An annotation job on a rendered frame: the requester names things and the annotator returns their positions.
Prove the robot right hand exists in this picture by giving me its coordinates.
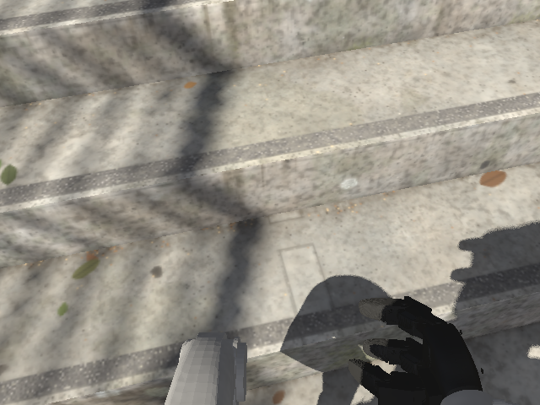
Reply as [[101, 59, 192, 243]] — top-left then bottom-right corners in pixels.
[[348, 296, 483, 405]]

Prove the left robot thigh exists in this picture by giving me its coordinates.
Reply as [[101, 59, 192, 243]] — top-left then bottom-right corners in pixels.
[[165, 332, 247, 405]]

